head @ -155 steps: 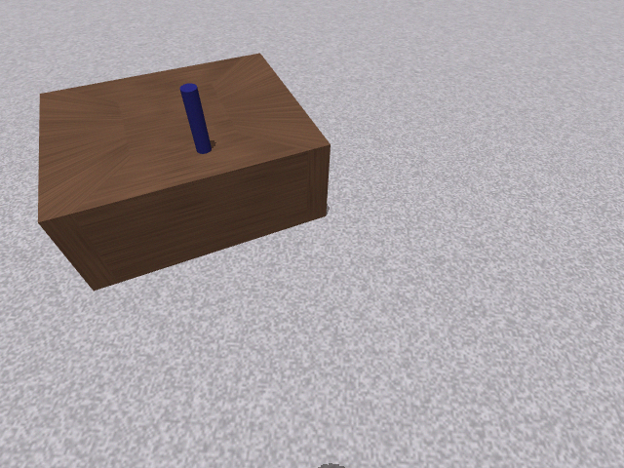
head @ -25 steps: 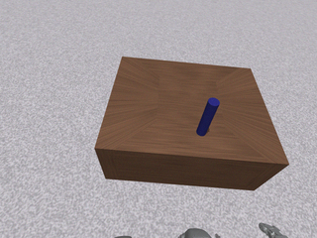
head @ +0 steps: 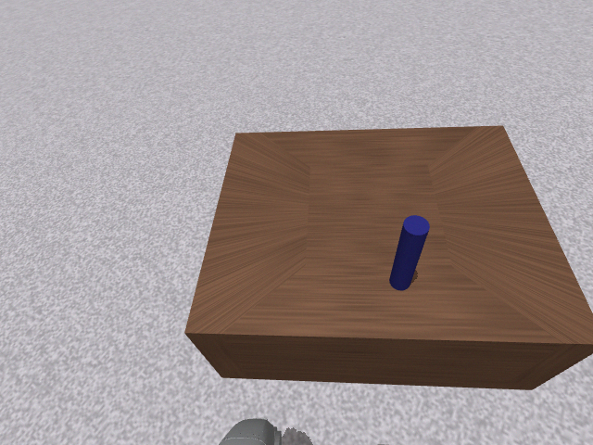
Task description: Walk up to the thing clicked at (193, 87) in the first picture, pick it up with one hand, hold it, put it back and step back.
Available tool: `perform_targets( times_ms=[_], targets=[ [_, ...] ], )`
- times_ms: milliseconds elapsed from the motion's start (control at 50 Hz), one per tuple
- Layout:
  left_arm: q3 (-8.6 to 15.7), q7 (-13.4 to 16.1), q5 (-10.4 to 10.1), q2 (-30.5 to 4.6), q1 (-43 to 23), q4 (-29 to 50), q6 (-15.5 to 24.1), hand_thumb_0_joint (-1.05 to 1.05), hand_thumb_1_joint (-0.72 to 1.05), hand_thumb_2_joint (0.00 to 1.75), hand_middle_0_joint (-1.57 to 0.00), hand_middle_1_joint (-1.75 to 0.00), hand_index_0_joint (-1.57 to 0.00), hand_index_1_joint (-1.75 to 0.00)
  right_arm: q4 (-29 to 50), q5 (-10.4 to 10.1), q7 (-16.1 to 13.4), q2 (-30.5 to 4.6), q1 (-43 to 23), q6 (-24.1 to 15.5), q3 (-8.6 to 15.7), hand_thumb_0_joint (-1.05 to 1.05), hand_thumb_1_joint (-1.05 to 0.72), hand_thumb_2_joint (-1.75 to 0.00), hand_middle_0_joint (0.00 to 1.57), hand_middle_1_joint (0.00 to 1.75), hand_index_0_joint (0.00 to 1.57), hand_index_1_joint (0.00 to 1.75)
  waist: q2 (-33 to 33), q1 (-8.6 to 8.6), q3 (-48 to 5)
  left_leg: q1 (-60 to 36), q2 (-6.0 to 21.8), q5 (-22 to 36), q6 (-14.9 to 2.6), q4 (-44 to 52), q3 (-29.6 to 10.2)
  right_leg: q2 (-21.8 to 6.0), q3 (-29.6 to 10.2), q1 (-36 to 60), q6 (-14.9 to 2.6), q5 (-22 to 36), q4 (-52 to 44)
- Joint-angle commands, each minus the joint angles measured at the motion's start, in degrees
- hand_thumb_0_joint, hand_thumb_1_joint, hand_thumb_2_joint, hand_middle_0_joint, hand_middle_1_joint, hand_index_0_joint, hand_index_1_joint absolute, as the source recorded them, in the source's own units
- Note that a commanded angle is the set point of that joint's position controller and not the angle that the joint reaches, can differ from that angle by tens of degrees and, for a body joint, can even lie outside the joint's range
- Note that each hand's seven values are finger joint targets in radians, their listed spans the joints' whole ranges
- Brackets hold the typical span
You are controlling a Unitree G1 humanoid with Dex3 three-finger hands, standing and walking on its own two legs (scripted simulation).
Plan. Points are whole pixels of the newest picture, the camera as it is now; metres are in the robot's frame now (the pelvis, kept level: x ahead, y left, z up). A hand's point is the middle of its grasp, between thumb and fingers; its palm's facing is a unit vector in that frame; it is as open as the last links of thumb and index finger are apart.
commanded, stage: walk up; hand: right
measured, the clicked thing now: (407, 256) +0.54 -0.21 -0.26
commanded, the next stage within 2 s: stand in 1.54 s
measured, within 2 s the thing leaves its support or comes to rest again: neither
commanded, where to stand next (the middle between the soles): +0.09 +0.02 m, yaw -3 degrees
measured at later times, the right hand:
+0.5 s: hand out of the picture +0.13 -0.22 -0.14, palm faces -0.01 +0.92 -0.39, open 7.4 cm
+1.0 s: hand out of the picture +0.10 -0.23 -0.14, palm faces +0.04 +0.93 -0.36, open 7.4 cm
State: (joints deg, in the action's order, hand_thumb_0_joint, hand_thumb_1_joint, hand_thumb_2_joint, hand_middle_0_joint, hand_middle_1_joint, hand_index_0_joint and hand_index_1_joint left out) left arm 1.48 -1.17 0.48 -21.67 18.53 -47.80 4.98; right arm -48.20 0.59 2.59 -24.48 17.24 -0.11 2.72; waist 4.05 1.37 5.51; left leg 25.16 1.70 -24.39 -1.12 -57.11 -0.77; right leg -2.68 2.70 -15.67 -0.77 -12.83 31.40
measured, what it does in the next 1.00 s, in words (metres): steps on the spot: left foot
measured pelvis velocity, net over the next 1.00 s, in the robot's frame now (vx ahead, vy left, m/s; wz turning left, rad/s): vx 0.04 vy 0.03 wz -0.05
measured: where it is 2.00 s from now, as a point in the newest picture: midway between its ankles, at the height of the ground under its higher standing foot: outside the picture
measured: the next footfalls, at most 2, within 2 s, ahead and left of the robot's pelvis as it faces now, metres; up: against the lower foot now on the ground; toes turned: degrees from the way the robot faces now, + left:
left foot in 0.16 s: +0.13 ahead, +0.16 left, +0.00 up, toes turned +1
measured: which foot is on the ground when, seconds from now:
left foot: up 0.00-0.14, down 0.16-1.00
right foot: down 0.00-1.00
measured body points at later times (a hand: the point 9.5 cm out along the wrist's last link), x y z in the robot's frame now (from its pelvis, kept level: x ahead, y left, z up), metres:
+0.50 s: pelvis +0.02 +0.04 -0.01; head +0.04 +0.06 +0.44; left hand +0.08 +0.35 -0.15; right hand +0.13 -0.27 -0.11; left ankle +0.10 +0.16 -0.73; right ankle +0.00 -0.10 -0.73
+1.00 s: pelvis +0.04 +0.03 +0.01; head +0.04 +0.04 +0.46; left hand +0.14 +0.33 -0.13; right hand +0.10 -0.28 -0.12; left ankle +0.10 +0.16 -0.73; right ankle +0.00 -0.10 -0.73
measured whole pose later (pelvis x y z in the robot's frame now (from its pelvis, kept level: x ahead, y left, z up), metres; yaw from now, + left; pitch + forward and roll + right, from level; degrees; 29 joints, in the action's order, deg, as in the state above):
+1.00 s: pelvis +0.04 +0.03 +0.01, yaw -3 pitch -3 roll +0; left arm 0.2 -0.9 0.0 -20.4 5.6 -64.5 0.2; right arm -66.0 0.7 0.9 -20.4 5.6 -1.3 0.4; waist -0.7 -0.5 2.5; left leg 12.2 3.1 -7.8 0.9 -22.9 3.7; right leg -1.2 -0.3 -3.9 1.4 -15.1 21.7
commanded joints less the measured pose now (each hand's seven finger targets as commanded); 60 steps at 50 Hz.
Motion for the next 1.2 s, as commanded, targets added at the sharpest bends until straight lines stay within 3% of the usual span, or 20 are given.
perform_targets(
  times_ms=[0, 80, 120, 140, 160, 180, 200, 240, 260, 320, 380, 420, 440, 460, 520, 540, 640, 720, 880, 1180],
  targets=[
    [4.2, 1.7, 0.4, -15.2, -0.4, 3.3, 0.5, 0.00, 0.90, 0.90, -0.20, -0.30, -0.20, -0.30, 2.2, -0.1, -1.2, -6.9, 2.4, -1.0, 2.7, 0.00, -0.90, -0.90, 0.20, 0.30, 0.20, 0.30, -15.2, -1.00, -3.3, -1.5, 1.3, 4.0, 1.37, 9.9, 0.8, -9.8, -6.9, 1.0, -10.43, 20.6, -9.5],
    [3.6, 1.8, 0.0, -15.3, -3.2, 3.0, -1.2, 0.00, 0.90, 0.90, -0.20, -0.30, -0.20, -0.30, 0.1, -0.4, -2.1, -7.0, -0.8, -1.4, 2.9, 0.00, -0.90, -0.90, 0.20, 0.30, 0.20, 0.30, -14.5, -0.66, -5.3, -10.7, -0.2, 11.4, 1.70, 17.9, 3.6, -10.0, -6.1, -3.6, -9.82, 22.6, -3.3],
    [3.2, 1.8, -0.7, -14.5, -5.5, 3.0, -2.2, 0.00, 0.90, 0.90, -0.20, -0.30, -0.20, -0.30, -1.6, -0.2, -2.7, -7.2, 1.1, -2.1, 3.1, 0.00, -0.90, -0.90, 0.20, 0.30, 0.20, 0.30, -11.9, -2.65, -6.8, -15.3, -1.8, 18.3, 0.54, 25.2, 4.5, -8.6, -5.5, -4.7, -7.65, 17.3, 2.2],
    [2.3, 1.8, -0.9, -12.6, -5.9, 2.9, -2.6, 0.00, 0.90, 0.90, -0.20, -0.30, -0.20, -0.30, -2.3, 0.2, -2.9, -8.8, 1.6, -2.3, 3.4, 0.00, -0.90, -0.90, 0.20, 0.30, 0.20, 0.30, -8.7, -3.15, -6.7, -17.7, 0.3, 21.0, -0.21, 27.5, 1.6, -7.5, -5.8, -8.3, -5.52, 10.6, 4.2],
    [1.5, 1.7, -1.3, -9.9, -4.3, 2.7, -3.1, 0.00, 0.90, 0.90, -0.20, -0.30, -0.20, -0.30, -1.9, 0.8, -3.2, -12.0, 0.3, -2.7, 3.8, 0.00, -0.90, -0.90, 0.20, 0.30, 0.20, 0.30, 0.5, -2.06, -7.8, -17.9, 9.2, 22.2, -2.33, 32.1, -10.0, -2.7, -3.9, -10.1, -2.63, 1.0, 9.4],
    [0.8, 1.9, -2.0, -8.4, -1.7, 1.6, -3.9, 0.00, 0.90, 0.90, -0.20, -0.30, -0.20, -0.30, -0.4, 0.7, -3.3, -13.1, -4.3, -3.1, 3.4, 0.00, -0.90, -0.90, 0.20, 0.30, 0.20, 0.30, 4.4, 0.41, -7.6, -14.0, 16.7, 16.8, -6.35, 37.7, -21.3, 2.3, -3.1, -8.6, -1.06, -13.0, 12.5],
    [2.2, 2.5, -1.8, -12.8, -0.7, -1.4, -4.8, 0.00, 0.90, 0.90, -0.20, -0.30, -0.20, -0.30, -0.5, -0.1, -3.0, -15.7, -7.2, -2.8, 3.8, 0.00, -0.90, -0.90, 0.20, 0.30, 0.20, 0.30, 7.5, -0.32, -7.0, -7.1, 19.3, 7.8, -11.46, 38.9, -23.2, 0.6, -5.0, -3.3, -1.07, -20.8, 17.7],
    [2.5, 2.0, -1.2, -13.5, -2.4, -3.7, -5.0, 0.00, 0.90, 0.90, -0.20, -0.30, -0.20, -0.30, -1.1, 0.3, -3.2, -12.8, -10.3, -2.5, 2.9, 0.00, -0.90, -0.90, 0.20, 0.30, 0.20, 0.30, 6.5, 0.22, -4.0, -2.7, 15.0, 1.3, -9.71, 39.3, -17.9, -0.4, -6.0, -1.7, -1.47, -19.4, 17.4],
    [2.7, 1.8, -1.2, -13.1, -2.7, -4.3, -5.0, 0.00, 0.90, 0.90, -0.20, -0.30, -0.20, -0.30, -1.2, 0.7, -3.3, -12.0, -11.3, -2.6, 2.5, 0.00, -0.90, -0.90, 0.20, 0.30, 0.20, 0.30, 7.2, 0.16, -3.8, -4.2, 12.7, 3.3, -8.25, 38.1, -14.2, -0.1, -6.2, -3.4, -1.57, -17.3, 16.3],
    [2.5, 1.6, -0.8, -12.1, -1.3, -6.6, -4.8, 0.00, 0.90, 0.90, -0.20, -0.30, -0.20, -0.30, -2.1, 0.6, -3.1, -12.8, -11.9, -2.6, 2.6, 0.00, -0.90, -0.90, 0.20, 0.30, 0.20, 0.30, 10.4, 0.38, -5.9, -7.3, 12.2, 7.7, -7.80, 35.5, -12.5, 0.3, -3.0, -1.6, -1.01, -13.6, 10.0],
    [2.3, 1.8, 0.1, -10.7, -1.2, -9.0, -4.0, 0.00, 0.90, 0.90, -0.20, -0.30, -0.20, -0.30, -2.5, 0.3, -2.9, -11.4, -12.1, -1.9, 2.1, 0.00, -0.90, -0.90, 0.20, 0.30, 0.20, 0.30, 7.1, 0.56, -8.6, -9.7, 10.7, 10.7, -5.90, 31.4, -9.3, 1.6, -1.5, 4.2, -0.73, -6.6, -4.2],
    [2.7, 2.3, 0.9, -12.7, -3.1, -9.3, -3.2, 0.00, 0.90, 0.90, -0.20, -0.30, -0.20, -0.30, -3.0, -0.5, -3.0, -8.7, -12.2, -1.9, 1.1, 0.00, -0.90, -0.90, 0.20, 0.30, 0.20, 0.30, 1.5, 0.41, -10.4, -7.6, 9.4, 15.9, -2.93, 28.0, -6.6, -2.3, -7.5, 9.7, -1.87, -0.1, -7.8],
    [2.6, 2.1, 0.8, -14.2, -7.2, -8.5, -2.9, 0.00, 0.90, 0.90, -0.20, -0.30, -0.20, -0.30, -3.5, -0.9, -2.9, -7.1, -12.3, -2.0, 0.7, 0.00, -0.90, -0.90, 0.20, 0.30, 0.20, 0.30, -3.7, -1.37, -9.2, -9.4, 5.3, 12.7, -1.24, 28.0, -3.5, -5.3, -12.1, 4.1, -3.30, -0.7, -8.0],
    [2.4, 1.6, 0.6, -14.8, -10.8, -7.7, -3.0, 0.00, 0.90, 0.90, -0.20, -0.30, -0.20, -0.30, -4.7, -0.8, -2.9, -7.9, -12.4, -2.1, 1.0, 0.00, -0.90, -0.90, 0.20, 0.30, 0.20, 0.30, -5.0, -2.73, -7.5, -15.1, 4.1, 8.6, -0.64, 29.2, -2.2, -5.8, -12.1, -2.5, -3.53, -3.1, -6.9],
    [1.1, 1.2, -0.2, -11.2, -10.6, -9.1, -3.3, 0.00, 0.90, 0.90, -0.20, -0.30, -0.20, -0.30, -6.3, -0.2, -2.8, -10.1, -14.7, -2.6, 1.2, 0.00, -0.90, -0.90, 0.20, 0.30, 0.20, 0.30, -0.9, -1.71, -6.4, -14.2, 7.7, 6.7, -2.18, 33.9, -6.5, -2.5, -6.4, -0.4, -1.87, -3.8, -6.6],
    [1.0, 1.2, -0.2, -10.9, -9.1, -10.2, -3.2, 0.00, 0.90, 0.90, -0.20, -0.30, -0.20, -0.30, -6.5, -0.2, -2.7, -9.7, -16.0, -2.5, 0.9, 0.00, -0.90, -0.90, 0.20, 0.30, 0.20, 0.30, -1.3, -0.92, -5.9, -13.0, 7.9, 5.8, -2.53, 34.5, -6.6, -2.5, -6.8, 0.7, -2.06, -4.2, -7.7],
    [1.0, 1.0, 0.0, -12.0, -11.1, -11.7, -3.0, 0.00, 0.90, 0.90, -0.20, -0.30, -0.20, -0.30, -8.8, -0.4, -2.4, -8.9, -16.1, -2.4, 0.4, 0.00, -0.90, -0.90, 0.20, 0.30, 0.20, 0.30, -5.0, -1.75, -3.3, -14.4, 5.8, 5.9, -0.98, 35.4, -4.0, -4.2, -9.3, -0.5, -2.25, -4.8, -12.4],
    [1.1, 1.2, 0.1, -12.2, -13.0, -12.4, -2.8, 0.00, 0.90, 0.90, -0.20, -0.30, -0.20, -0.30, -10.9, -0.4, -2.3, -8.2, -15.7, -2.4, 0.2, 0.00, -0.90, -0.90, 0.20, 0.30, 0.20, 0.30, -7.4, -2.05, -4.8, -17.6, 5.0, 14.1, -0.32, 34.5, -1.8, -5.0, -9.3, 1.3, -1.67, 0.2, -15.0],
    [1.1, 1.3, -0.2, -11.5, -14.2, -13.8, -3.4, 0.00, 0.90, 0.90, -0.20, -0.30, -0.20, -0.30, -13.3, 0.0, -2.7, -7.9, -15.8, -2.5, 0.1, 0.00, -0.90, -0.90, 0.20, 0.30, 0.20, 0.30, -5.1, -1.53, -6.4, -18.2, 5.9, 21.0, 0.08, 36.5, -1.4, -4.3, -7.4, 6.4, -0.85, 6.0, -14.7],
    [1.1, 1.2, -0.1, -10.5, -16.1, -15.1, -4.2, 0.00, 0.90, 0.90, -0.20, -0.30, -0.20, -0.30, -14.4, 0.0, -3.1, -8.0, -16.2, -2.6, 0.1, 0.00, -0.90, -0.90, 0.20, 0.30, 0.20, 0.30, -2.6, -1.62, -7.3, -19.5, 6.9, 21.0, 0.08, 39.3, -1.3, -4.1, -6.7, 8.2, -0.39, 6.7, -15.1]
  ],
)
